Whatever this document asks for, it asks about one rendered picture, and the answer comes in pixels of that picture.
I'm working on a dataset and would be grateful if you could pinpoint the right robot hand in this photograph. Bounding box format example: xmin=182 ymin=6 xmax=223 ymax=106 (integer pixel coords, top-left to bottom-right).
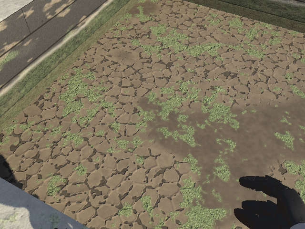
xmin=234 ymin=175 xmax=305 ymax=229

